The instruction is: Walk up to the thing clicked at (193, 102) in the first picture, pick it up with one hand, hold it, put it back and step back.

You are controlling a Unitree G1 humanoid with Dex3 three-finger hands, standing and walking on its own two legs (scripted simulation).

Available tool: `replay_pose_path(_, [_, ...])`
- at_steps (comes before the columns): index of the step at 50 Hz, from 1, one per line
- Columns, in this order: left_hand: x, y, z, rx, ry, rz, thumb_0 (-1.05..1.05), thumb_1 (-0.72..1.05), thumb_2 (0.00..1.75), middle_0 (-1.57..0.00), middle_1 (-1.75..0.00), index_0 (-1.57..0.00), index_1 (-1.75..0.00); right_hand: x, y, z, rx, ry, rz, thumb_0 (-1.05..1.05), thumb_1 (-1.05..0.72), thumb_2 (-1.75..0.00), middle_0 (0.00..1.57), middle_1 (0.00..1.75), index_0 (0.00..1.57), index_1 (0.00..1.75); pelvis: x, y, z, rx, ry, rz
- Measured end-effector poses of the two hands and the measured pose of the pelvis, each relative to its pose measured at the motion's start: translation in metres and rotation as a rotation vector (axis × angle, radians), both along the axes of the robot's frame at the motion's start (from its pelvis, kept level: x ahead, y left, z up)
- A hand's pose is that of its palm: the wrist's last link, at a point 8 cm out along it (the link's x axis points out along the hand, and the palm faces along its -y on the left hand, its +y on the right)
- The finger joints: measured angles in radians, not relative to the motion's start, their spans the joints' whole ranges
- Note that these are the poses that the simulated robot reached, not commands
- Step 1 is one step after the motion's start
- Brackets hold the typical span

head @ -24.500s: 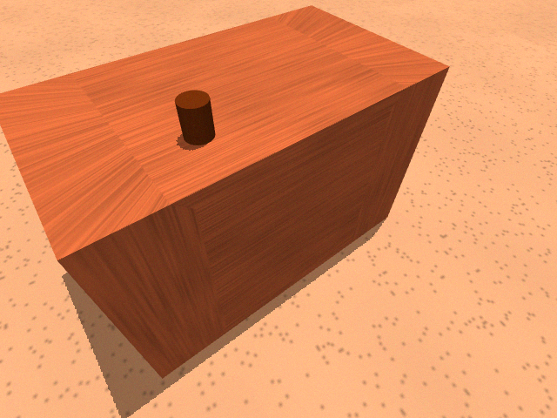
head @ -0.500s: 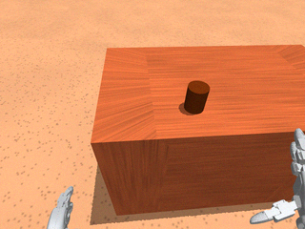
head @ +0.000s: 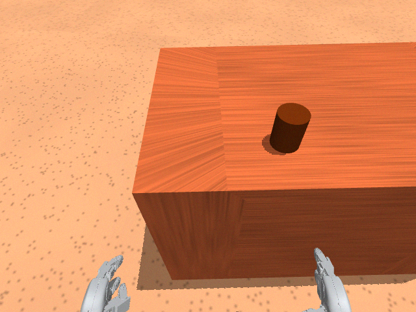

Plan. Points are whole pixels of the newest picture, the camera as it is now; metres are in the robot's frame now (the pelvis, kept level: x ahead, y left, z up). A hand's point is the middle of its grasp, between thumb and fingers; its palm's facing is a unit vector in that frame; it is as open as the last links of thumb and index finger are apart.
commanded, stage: home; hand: right
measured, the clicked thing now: (288, 128) +0.51 -0.19 +0.04
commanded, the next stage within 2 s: none
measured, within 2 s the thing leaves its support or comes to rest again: neither
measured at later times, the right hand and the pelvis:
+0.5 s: hand (319, 304) +0.16 -0.22 -0.12, palm faces -0.04 +0.94 -0.33, open 17.4 cm; pelvis +0.02 +0.00 +0.00, yaw +0 degrees
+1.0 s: hand out of the picture +0.04 -0.27 -0.14, palm faces -0.07 +0.93 -0.36, open 17.5 cm; pelvis -0.02 -0.01 +0.02, yaw +1 degrees
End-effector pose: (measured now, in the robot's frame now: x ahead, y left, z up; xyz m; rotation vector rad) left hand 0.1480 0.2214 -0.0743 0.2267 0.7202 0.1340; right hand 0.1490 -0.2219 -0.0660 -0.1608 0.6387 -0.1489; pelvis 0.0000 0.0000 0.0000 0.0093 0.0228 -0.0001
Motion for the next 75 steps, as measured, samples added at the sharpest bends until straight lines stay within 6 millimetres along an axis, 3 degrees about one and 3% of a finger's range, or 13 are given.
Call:
replay_pose_path(7, [-0.005,0.009,-0.013,0.001,0.073,0.034,0.02,0.89,0.90,-0.20,-0.29,-0.21,-0.30,0.016,-0.013,0.004,-0.053,0.018,-0.024,-0.01,0.51,-0.07,0.06,0.06,0.06,0.06,0.011,-0.003,-0.001,0.005,0.003,0.005])
replay_pose_path(20, [-0.004,0.014,-0.022,0.009,0.151,0.020,0.02,0.90,0.90,-0.20,-0.30,-0.21,-0.30,0.024,-0.009,-0.006,-0.072,0.089,0.038,-0.01,0.52,-0.07,0.06,0.05,0.06,0.06,0.018,-0.004,-0.001,-0.002,0.011,0.012])
replay_pose_path(26, [-0.020,0.043,-0.028,0.056,0.228,0.028,0.01,0.90,0.90,-0.21,-0.30,-0.21,-0.30,-0.004,-0.047,-0.019,-0.149,0.242,0.058,-0.01,0.53,-0.06,0.06,0.05,0.06,0.05,0.016,-0.004,-0.003,-0.008,-0.028,0.008])
replay_pose_path(34, [-0.063,0.072,-0.029,0.098,0.353,0.069,0.01,0.90,0.90,-0.20,-0.29,-0.21,-0.30,-0.058,-0.086,-0.022,-0.204,0.409,-0.006,-0.01,0.55,-0.05,0.06,0.05,0.06,0.05,0.004,-0.005,0.004,-0.012,-0.070,0.009])
replay_pose_path(42, [-0.106,0.072,-0.032,0.088,0.477,0.083,0.01,0.90,0.90,-0.20,-0.29,-0.21,-0.30,-0.097,-0.091,-0.027,-0.191,0.534,-0.018,-0.01,0.55,-0.05,0.06,0.05,0.06,0.05,-0.011,-0.008,0.012,-0.015,-0.089,0.013])
replay_pose_path(52, [-0.140,0.066,-0.035,0.071,0.558,0.098,0.01,0.90,0.90,-0.21,-0.30,-0.21,-0.30,-0.116,-0.088,-0.032,-0.161,0.595,-0.017,0.00,0.55,-0.05,0.06,0.05,0.06,0.05,-0.021,-0.010,0.015,-0.017,-0.094,0.016])
replay_pose_path(61, [-0.139,0.069,-0.036,0.067,0.578,0.112,0.01,0.90,0.90,-0.21,-0.30,-0.21,-0.30,-0.116,-0.088,-0.031,-0.166,0.619,-0.030,0.00,0.55,-0.05,0.06,0.05,0.06,0.05,-0.019,-0.008,0.017,-0.017,-0.086,0.013])
replay_pose_path(75, [-0.106,0.073,-0.032,0.074,0.534,0.102,0.01,0.90,0.90,-0.21,-0.30,-0.21,-0.30,-0.087,-0.080,-0.029,-0.157,0.579,-0.030,0.00,0.54,-0.05,0.06,0.05,0.06,0.05,-0.008,-0.004,0.019,-0.015,-0.083,0.011])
